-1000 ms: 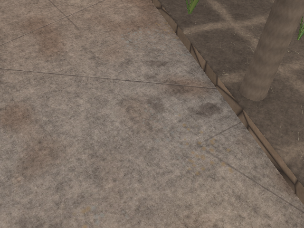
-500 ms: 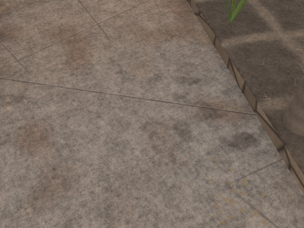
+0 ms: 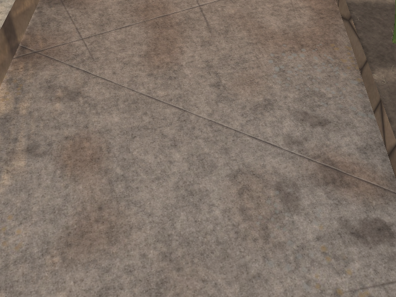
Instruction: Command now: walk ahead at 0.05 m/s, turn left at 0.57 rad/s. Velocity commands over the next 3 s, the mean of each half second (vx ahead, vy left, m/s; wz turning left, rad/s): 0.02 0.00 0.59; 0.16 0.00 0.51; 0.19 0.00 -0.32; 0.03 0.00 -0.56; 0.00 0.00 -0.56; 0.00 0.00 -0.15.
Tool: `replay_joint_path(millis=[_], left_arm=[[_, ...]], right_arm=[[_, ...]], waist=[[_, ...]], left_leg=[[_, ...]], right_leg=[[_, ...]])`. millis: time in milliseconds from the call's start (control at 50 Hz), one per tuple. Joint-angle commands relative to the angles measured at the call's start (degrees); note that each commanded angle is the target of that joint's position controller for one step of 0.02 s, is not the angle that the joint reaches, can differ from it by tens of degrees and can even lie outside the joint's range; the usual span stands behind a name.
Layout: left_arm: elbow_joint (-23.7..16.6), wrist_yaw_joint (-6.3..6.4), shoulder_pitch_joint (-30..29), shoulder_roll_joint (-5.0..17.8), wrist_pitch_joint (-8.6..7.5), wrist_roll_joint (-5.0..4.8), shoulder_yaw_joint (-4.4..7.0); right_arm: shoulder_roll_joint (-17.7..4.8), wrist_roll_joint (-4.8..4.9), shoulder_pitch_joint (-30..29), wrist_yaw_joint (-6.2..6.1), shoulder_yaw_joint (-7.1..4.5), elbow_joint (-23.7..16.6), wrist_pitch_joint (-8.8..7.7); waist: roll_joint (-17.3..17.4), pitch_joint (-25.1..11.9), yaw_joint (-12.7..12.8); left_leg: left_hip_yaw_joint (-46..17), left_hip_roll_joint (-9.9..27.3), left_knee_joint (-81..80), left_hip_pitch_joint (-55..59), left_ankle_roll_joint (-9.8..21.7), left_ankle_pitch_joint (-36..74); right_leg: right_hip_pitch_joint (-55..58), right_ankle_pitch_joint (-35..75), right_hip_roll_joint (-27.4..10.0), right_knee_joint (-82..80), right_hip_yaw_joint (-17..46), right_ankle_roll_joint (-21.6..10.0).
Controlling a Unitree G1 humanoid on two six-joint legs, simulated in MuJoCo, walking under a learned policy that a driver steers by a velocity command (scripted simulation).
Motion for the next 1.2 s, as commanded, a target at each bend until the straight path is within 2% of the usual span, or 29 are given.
replay_joint_path(millis=[20, 120, 160, 180, 200, 220, 240, 260, 300, 360, 440, 540, 580, 600, 620, 640, 660, 680, 720, 740, 800, 860, 1000, 1080, 1100, 1120, 1140, 1180, 1200], left_arm=[[-2.17, 0.16, 3.13, 4.38, -0.15, -0.23, 1.29], [-2.67, -0.88, 2.10, 4.93, -1.89, -0.76, 1.61], [-1.79, -1.50, 5.09, 5.09, -2.53, -0.92, 2.07], [-1.34, -1.54, 6.74, 6.78, -2.67, -0.49, 2.75], [-2.03, -1.25, 6.82, 10.87, -2.27, 0.53, 3.59], [-1.60, -1.41, 5.88, 13.31, -1.76, 2.34, 4.17], [-3.48, -1.26, 2.95, 9.74, -1.90, 2.10, 3.41], [-4.08, -0.91, 0.98, 7.08, -1.78, 1.33, 2.74], [-4.57, -0.42, -0.20, 5.38, -1.38, -0.18, 2.12], [-4.16, 0.23, 2.17, 5.79, -0.33, 0.35, 2.10], [-3.71, 0.26, 3.84, 8.66, 0.48, 0.25, 3.28], [-3.22, -0.91, 2.69, 10.67, 0.39, -1.19, 4.15], [-2.78, -1.05, 1.59, 10.48, 0.24, -2.33, 4.15], [-1.59, -1.23, 4.03, 8.73, 0.00, -2.39, 3.76], [-1.67, -1.52, 5.66, 5.73, -0.15, -0.54, 2.97], [-5.48, -1.29, 1.90, 3.36, -0.39, 1.78, 1.76], [-6.11, -0.81, -2.36, 6.40, -0.60, 0.73, 2.70], [-5.78, -0.96, -1.96, 7.68, -0.61, -0.49, 3.20], [-4.45, -1.20, -1.04, 8.42, -0.94, -0.45, 3.85], [-4.43, -1.54, -1.21, 8.12, -1.28, -0.31, 3.86], [-4.03, -2.43, -1.63, 6.77, -3.02, -0.71, 3.46], [-4.00, -3.01, -3.61, 5.12, -4.37, -0.74, 2.74], [-4.16, -4.63, -4.44, 5.51, -5.61, -2.12, 1.39], [-1.86, -4.53, 3.55, 6.16, -6.02, -1.31, 1.53], [-1.38, -4.19, 7.72, 8.58, -6.14, -0.94, 2.12], [-1.29, -4.14, 10.85, 15.49, -5.81, -0.34, 3.67], [-0.65, -4.50, 14.63, 14.11, -5.35, -0.92, 3.69], [-1.61, -4.33, 11.65, 9.54, -4.96, -1.38, 2.08], [-2.09, -4.07, 10.11, 8.91, -4.55, -1.42, 1.90]], right_arm=[[-9.40, 0.15, -2.27, -1.12, -2.81, -5.02, 0.25], [-8.91, 0.17, -1.44, -0.85, -2.90, -5.30, 1.26], [-8.49, 0.89, -2.55, -0.90, -2.75, -5.65, 1.70], [-7.38, 1.24, -1.73, -1.00, -2.43, -5.62, 1.84], [-4.17, 0.82, 1.73, -0.87, -1.65, -5.38, 1.89], [-6.97, 1.36, -0.04, -0.72, -2.62, -7.58, 1.22], [-11.44, 0.25, 1.20, -0.67, -4.02, -6.05, 0.80], [-11.88, 0.69, 1.90, -0.61, -4.50, -4.50, 1.09], [-8.80, 0.74, 3.37, -0.89, -3.88, -2.96, 2.37], [-5.81, 1.74, -0.49, -0.49, -2.71, -4.70, 2.63], [-4.24, 1.25, -3.87, 0.26, -1.66, -6.78, 2.34], [-5.49, 1.27, -2.30, 1.29, -2.07, -6.99, 2.82], [-5.28, 1.27, 1.22, 1.64, -2.48, -5.75, 2.97], [-6.53, 1.13, 3.46, 1.29, -3.12, -4.95, 2.94], [-11.58, 1.22, 5.73, 0.54, -4.59, -5.12, 2.68], [-16.99, -0.16, 5.19, 0.25, -5.20, -6.81, 1.95], [-13.94, -1.70, 6.75, 0.76, -4.53, -6.50, 0.52], [-12.08, -1.08, 5.78, 0.66, -3.82, -5.22, -0.44], [-8.81, 1.42, 3.11, 0.09, -2.81, -4.58, -0.88], [-8.39, 1.23, 2.50, -0.19, -2.30, -4.72, -0.97], [-8.46, 0.20, 3.27, -0.82, -2.12, -4.65, -1.71], [-9.88, 0.69, 4.87, -1.03, -2.59, -3.48, -2.29], [-10.02, 0.71, 8.38, 0.74, -1.89, -0.28, -3.38], [-7.80, 0.04, 7.20, 0.82, -0.87, 0.63, -3.24], [-5.86, -0.62, 6.46, 0.42, -0.19, 0.03, -3.43], [-4.76, -1.19, 7.28, -0.25, 0.16, -2.68, -4.19], [-6.91, -1.46, 5.89, -0.88, -0.21, -3.17, -4.74], [-8.47, 0.08, 4.28, -0.32, -0.77, -2.69, -4.81], [-7.89, -0.40, 2.59, -0.17, -0.74, -3.06, -4.63]], waist=[[7.57, -11.48, 1.29], [10.23, -10.76, 0.11], [10.27, -10.58, 2.30], [8.26, -10.56, 2.84], [-3.64, -11.76, 0.56], [-18.61, -7.66, -0.02], [-12.16, -7.27, 0.16], [-8.03, -7.19, -0.29], [-6.13, -6.35, 0.03], [-8.25, -5.67, 2.35], [-9.98, -7.87, 4.57], [-11.01, -8.30, 3.81], [-9.67, -8.45, 1.21], [-6.55, -9.03, 0.60], [6.05, -10.00, 1.02], [20.10, -9.52, 0.91], [13.74, -13.27, -3.40], [10.83, -11.43, -1.73], [8.24, -7.70, -0.39], [9.25, -6.21, 0.07], [9.13, -5.29, 0.21], [9.31, -4.41, -0.71], [8.82, -1.70, -3.07], [6.56, -3.25, 1.87], [2.33, -6.83, 3.60], [-10.63, -11.29, 2.55], [-15.90, -12.18, 5.31], [-6.42, -7.76, 3.83], [-3.70, -5.99, 3.48]], left_leg=[[-16.54, 12.81, -8.53, 5.88, 7.64, -8.10], [-22.08, 13.09, -5.69, 8.83, 7.00, -6.11], [-22.96, 11.59, -2.70, 8.64, 5.31, -3.05], [-21.24, 9.13, 0.44, 5.72, 2.98, -6.42], [-12.87, 3.17, 12.77, -0.65, -0.64, -21.98], [-2.91, -3.32, 24.11, -11.18, -3.75, -31.60], [-4.15, 0.95, 34.64, -11.82, -5.84, -29.03], [-3.32, 1.44, 38.58, -11.59, -6.82, -25.41], [-1.87, 2.47, 44.54, -13.35, -9.06, -20.74], [2.69, 4.32, 39.78, -14.16, -10.68, -17.57], [5.20, 7.75, 27.91, -9.32, -11.02, -18.84], [9.10, 7.81, 13.96, 0.74, -8.09, -16.87], [10.95, 6.44, 2.34, 7.72, -5.12, -8.88], [9.42, 5.72, -3.15, 14.56, -3.10, -2.86], [-4.02, 14.65, -5.72, 24.91, 0.68, 14.05], [-23.56, 28.56, -4.78, 27.16, 12.71, 29.00], [-24.07, 29.43, -6.63, 24.38, 17.34, 24.12], [-19.31, 25.42, -8.02, 23.58, 14.21, 9.95], [-17.12, 20.35, -11.58, 21.13, 8.98, -17.74], [-17.26, 18.97, -13.34, 18.87, 8.61, -22.12], [-16.40, 17.34, -15.47, 18.23, 8.29, -21.26], [-15.26, 16.13, -14.54, 16.77, 7.96, -18.13], [-15.57, 19.59, -13.77, 14.00, 8.09, -20.74], [-10.34, 16.70, -5.41, 11.83, 4.55, -7.08], [-5.18, 12.84, 4.74, 10.39, 1.50, 0.95], [3.20, 4.79, 20.74, -1.41, -4.03, -2.98], [2.80, 2.23, 34.46, -12.22, -7.47, -27.56], [0.99, 6.46, 42.12, -17.21, -7.56, -26.00], [1.62, 7.64, 40.16, -17.69, -7.67, -23.31]], right_leg=[[5.20, 3.48, 1.33, -4.59, -0.97, 0.66], [9.65, 1.46, 2.89, -15.69, -0.95, -0.92], [15.81, 6.46, 3.12, -26.97, -2.12, -2.63], [21.35, 11.02, -0.49, -32.74, -0.41, -4.22], [27.36, 15.23, -13.42, -35.80, 10.48, -9.02], [24.21, 23.56, -20.72, -38.41, 22.97, -17.97], [23.69, 25.39, -21.31, -37.11, 20.66, -19.42], [23.56, 26.01, -17.88, -35.55, 14.39, -17.13], [25.44, 26.68, -14.06, -34.23, 7.42, -15.17], [28.21, 27.75, -11.95, -35.14, 1.33, -15.93], [31.64, 29.95, -14.61, -34.61, -1.12, -17.20], [28.98, 30.03, -16.67, -33.09, -3.87, -16.45], [26.67, 27.71, -15.92, -28.95, -6.33, -13.73], [22.58, 22.57, -14.05, -24.29, -9.07, -10.35], [10.81, 7.27, -8.92, -10.87, -14.81, -4.79], [-5.38, -18.48, -0.29, 2.62, -13.80, -0.33], [-5.66, -19.75, -0.04, 12.06, -5.20, -0.32], [-6.76, -14.31, -1.36, 13.39, -3.70, -1.47], [-8.53, -4.10, -2.99, 7.96, -3.40, -2.50], [-7.45, -0.26, -2.30, 6.81, -3.82, -2.41], [-5.04, 6.21, -0.51, -1.90, -4.44, -2.18], [-0.68, 8.61, 0.98, -12.87, -4.19, -1.73], [6.57, 8.03, -0.58, -21.60, -6.59, -5.10], [19.61, 10.42, 1.32, -27.62, -7.82, -8.64], [26.28, 16.06, -2.89, -29.20, -1.75, -10.59], [37.10, 23.30, -11.74, -31.52, 14.54, -17.97], [42.24, 25.55, -18.02, -36.93, 28.80, -24.10], [39.10, 29.39, -16.30, -35.72, 21.72, -22.28], [36.23, 35.21, -14.25, -35.44, 17.15, -20.93]])
Next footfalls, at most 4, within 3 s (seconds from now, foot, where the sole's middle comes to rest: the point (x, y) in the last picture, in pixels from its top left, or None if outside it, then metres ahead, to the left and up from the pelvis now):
0.18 right None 0.12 -0.16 -0.77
0.62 left None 0.02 0.09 -0.77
1.10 right None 0.25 -0.04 -0.77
1.56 left None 0.31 0.20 -0.77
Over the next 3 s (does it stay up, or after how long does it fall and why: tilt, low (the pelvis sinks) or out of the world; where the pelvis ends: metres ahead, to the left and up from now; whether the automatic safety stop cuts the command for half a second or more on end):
stays up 0.27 0.03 0.00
